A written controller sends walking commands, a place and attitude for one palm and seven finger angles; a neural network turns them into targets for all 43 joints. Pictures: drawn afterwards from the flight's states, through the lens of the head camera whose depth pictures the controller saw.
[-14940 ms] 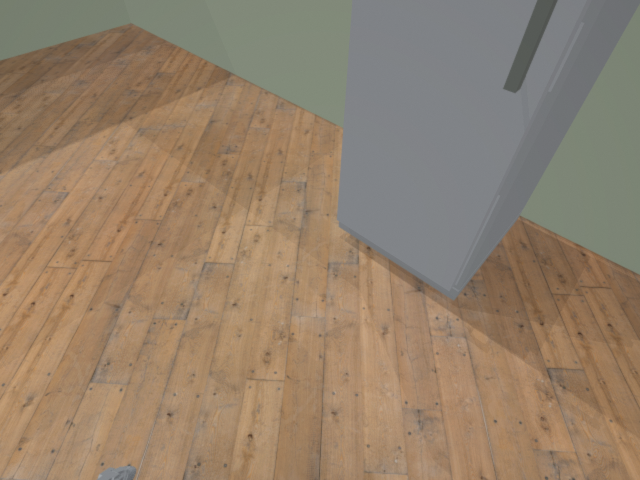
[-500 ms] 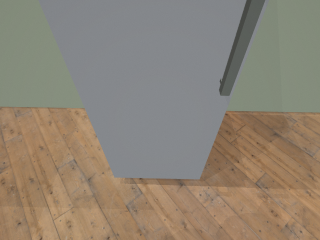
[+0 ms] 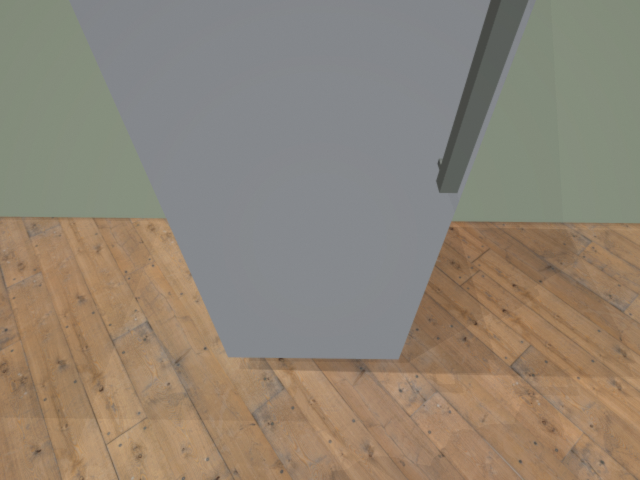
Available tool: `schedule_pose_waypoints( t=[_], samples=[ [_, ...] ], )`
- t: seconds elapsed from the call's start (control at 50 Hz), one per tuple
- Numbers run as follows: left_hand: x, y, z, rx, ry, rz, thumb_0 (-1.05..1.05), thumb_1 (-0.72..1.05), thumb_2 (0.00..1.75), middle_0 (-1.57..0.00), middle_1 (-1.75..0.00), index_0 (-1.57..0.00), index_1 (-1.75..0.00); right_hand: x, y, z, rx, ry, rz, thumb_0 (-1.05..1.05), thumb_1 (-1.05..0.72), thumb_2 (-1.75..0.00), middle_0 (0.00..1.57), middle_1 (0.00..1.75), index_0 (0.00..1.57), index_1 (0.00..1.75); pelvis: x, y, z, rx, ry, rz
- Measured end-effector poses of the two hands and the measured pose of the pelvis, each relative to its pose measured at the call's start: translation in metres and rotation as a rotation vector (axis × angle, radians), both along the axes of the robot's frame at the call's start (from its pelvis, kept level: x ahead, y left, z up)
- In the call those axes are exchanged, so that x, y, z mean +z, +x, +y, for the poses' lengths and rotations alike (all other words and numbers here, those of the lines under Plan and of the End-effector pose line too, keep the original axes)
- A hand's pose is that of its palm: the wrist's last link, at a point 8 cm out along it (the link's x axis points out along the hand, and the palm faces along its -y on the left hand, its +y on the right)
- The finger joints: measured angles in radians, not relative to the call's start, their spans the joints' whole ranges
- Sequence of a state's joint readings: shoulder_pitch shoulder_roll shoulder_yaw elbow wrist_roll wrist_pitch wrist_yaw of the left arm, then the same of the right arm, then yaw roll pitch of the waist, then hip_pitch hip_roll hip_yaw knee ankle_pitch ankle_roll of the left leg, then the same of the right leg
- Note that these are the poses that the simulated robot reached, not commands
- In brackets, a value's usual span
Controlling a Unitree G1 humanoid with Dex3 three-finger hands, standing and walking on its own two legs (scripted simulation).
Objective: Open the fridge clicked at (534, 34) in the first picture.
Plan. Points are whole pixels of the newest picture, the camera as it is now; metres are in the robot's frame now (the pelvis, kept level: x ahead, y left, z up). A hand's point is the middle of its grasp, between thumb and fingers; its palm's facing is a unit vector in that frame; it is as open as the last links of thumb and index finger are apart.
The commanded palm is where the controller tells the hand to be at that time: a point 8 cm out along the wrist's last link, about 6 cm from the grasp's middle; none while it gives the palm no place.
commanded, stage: look again from close up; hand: right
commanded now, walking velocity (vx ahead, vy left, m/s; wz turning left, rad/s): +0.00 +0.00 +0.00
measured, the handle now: (478, 67) +0.53 -0.16 +0.25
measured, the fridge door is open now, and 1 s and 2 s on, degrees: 0 0 0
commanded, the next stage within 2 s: raise the hand to about handle height in 0.02 s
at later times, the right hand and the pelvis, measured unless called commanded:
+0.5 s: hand out of the picture +0.15 -0.20 -0.02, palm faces -0.04 +1.00 -0.01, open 8.4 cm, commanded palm +0.12 -0.27 +0.00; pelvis -0.03 +0.01 -0.04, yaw -1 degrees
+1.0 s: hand (626, 406) +0.19 -0.27 +0.09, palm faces +0.10 +0.99 -0.07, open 11.3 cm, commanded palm +0.16 -0.30 +0.10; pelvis -0.02 -0.01 -0.03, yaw -3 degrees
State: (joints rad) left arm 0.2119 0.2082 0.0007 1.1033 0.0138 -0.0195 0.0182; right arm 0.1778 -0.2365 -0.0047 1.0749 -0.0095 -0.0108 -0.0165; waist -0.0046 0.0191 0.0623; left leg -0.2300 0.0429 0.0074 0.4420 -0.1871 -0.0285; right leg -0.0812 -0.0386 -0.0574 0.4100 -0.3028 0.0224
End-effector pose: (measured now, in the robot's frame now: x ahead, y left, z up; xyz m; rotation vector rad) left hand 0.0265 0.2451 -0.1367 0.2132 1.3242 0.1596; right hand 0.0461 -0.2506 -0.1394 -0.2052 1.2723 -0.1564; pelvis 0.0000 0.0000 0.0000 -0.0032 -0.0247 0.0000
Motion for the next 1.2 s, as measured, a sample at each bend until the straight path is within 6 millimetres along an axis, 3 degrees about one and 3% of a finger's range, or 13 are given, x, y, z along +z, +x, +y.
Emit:
schedule_pose_waypoints(
  t=[0.16, 0.26, 0.3, 0.34, 0.4, 0.46, 0.54, 0.62, 0.7, 0.8, 0.86, 1.02, 1.2],
  samples=[
    [0.002, 0.005, 0.004, 0.005, 0.004, -0.045, 0.0, 0.91, 0.9, -0.2, -0.3, -0.2, -0.3, 0.008, 0.01, -0.003, -0.061, -0.002, -0.073, 0.01, -0.91, -0.9, 0.2, 0.3, 0.2, 0.3, -0.001, -0.003, 0.001, -0.004, 0.002, 0.001],
    [0.019, 0.047, 0.001, -0.037, 0.017, -0.383, 0.01, 0.91, 0.9, -0.2, -0.3, -0.2, -0.3, 0.115, 0.095, -0.015, -0.138, -0.05, -0.792, 0.02, -0.88, -0.89, 0.21, 0.32, 0.2, 0.32, -0.005, -0.006, 0.003, -0.036, -0.005, -0.003],
    [0.027, 0.07, 0.0, -0.051, 0.005, -0.515, 0.01, 0.91, 0.9, -0.2, -0.3, -0.2, -0.3, 0.155, 0.118, -0.013, -0.093, -0.031, -1.033, 0.02, -0.85, -0.88, 0.2, 0.34, 0.2, 0.34, -0.009, -0.009, 0.004, -0.043, -0.005, 0.016],
    [0.036, 0.092, -0.001, -0.07, -0.007, -0.633, 0.01, 0.9, 0.9, -0.2, -0.3, -0.2, -0.3, 0.177, 0.129, -0.008, -0.02, 0.009, -1.214, 0.02, -0.82, -0.87, 0.21, 0.36, 0.2, 0.36, -0.015, -0.013, 0.006, -0.039, -0.008, 0.049],
    [0.05, 0.121, 0.001, -0.114, -0.013, -0.771, 0.01, 0.9, 0.9, -0.2, -0.3, -0.2, -0.3, 0.172, 0.124, 0.001, 0.117, 0.097, -1.311, 0.01, -0.77, -0.84, 0.21, 0.4, 0.2, 0.4, -0.027, -0.021, 0.009, -0.027, -0.011, 0.085],
    [0.063, 0.142, 0.005, -0.165, 0.01, -0.858, 0.01, 0.9, 0.9, -0.2, -0.3, -0.2, -0.3, 0.139, 0.102, 0.002, 0.209, 0.191, -1.206, 0.01, -0.7, -0.82, 0.21, 0.44, 0.21, 0.44, -0.038, -0.025, 0.011, -0.022, -0.013, 0.114],
    [0.073, 0.157, 0.009, -0.229, 0.07, -0.883, 0.01, 0.9, 0.9, -0.2, -0.3, -0.2, -0.3, 0.11, 0.065, -0.019, 0.095, 0.218, -1.108, 0.01, -0.61, -0.78, 0.23, 0.49, 0.22, 0.49, -0.047, -0.028, 0.011, -0.035, 0.0, 0.126],
    [0.067, 0.16, -0.001, -0.291, 0.091, -0.846, 0.01, 0.9, 0.9, -0.2, -0.3, -0.2, -0.3, 0.137, 0.054, -0.041, 0.017, 0.098, -1.259, 0.02, -0.52, -0.74, 0.23, 0.55, 0.23, 0.55, -0.05, -0.028, 0.007, -0.064, 0.029, 0.112],
    [0.051, 0.152, -0.023, -0.303, 0.045, -0.807, 0.01, 0.9, 0.9, -0.2, -0.3, -0.2, -0.3, 0.177, 0.077, -0.041, 0.117, 0.075, -1.417, 0.02, -0.42, -0.7, 0.23, 0.61, 0.23, 0.61, -0.05, -0.031, 0.001, -0.088, 0.051, 0.096],
    [0.04, 0.13, -0.048, -0.223, -0.041, -0.785, 0.01, 0.9, 0.9, -0.2, -0.3, -0.21, -0.3, 0.189, 0.123, -0.029, 0.307, 0.185, -1.282, 0.01, -0.31, -0.65, 0.24, 0.69, 0.23, 0.69, -0.044, -0.031, -0.007, -0.07, 0.043, 0.088],
    [0.04, 0.117, -0.056, -0.169, -0.07, -0.778, 0.01, 0.9, 0.9, -0.2, -0.3, -0.21, -0.3, 0.192, 0.135, -0.036, 0.29, 0.208, -1.189, 0.01, -0.24, -0.62, 0.25, 0.73, 0.24, 0.73, -0.038, -0.027, -0.01, -0.048, 0.03, 0.086],
    [0.046, 0.106, -0.05, -0.208, -0.049, -0.735, 0.01, 0.9, 0.9, -0.21, -0.3, -0.21, -0.3, 0.24, 0.12, -0.076, 0.126, 0.069, -1.359, 0.01, -0.05, -0.54, 0.26, 0.85, 0.26, 0.85, -0.028, -0.018, -0.013, -0.048, 0.032, 0.062],
    [0.067, 0.138, -0.037, -0.232, 0.008, -0.812, 0.01, 0.9, 0.9, -0.2, -0.3, -0.21, -0.3, 0.252, 0.139, -0.067, 0.225, 0.113, -1.283, 0.0, 0.16, -0.45, 0.28, 0.99, 0.27, 0.99, -0.019, -0.013, -0.013, -0.06, 0.031, 0.02]
  ],
)
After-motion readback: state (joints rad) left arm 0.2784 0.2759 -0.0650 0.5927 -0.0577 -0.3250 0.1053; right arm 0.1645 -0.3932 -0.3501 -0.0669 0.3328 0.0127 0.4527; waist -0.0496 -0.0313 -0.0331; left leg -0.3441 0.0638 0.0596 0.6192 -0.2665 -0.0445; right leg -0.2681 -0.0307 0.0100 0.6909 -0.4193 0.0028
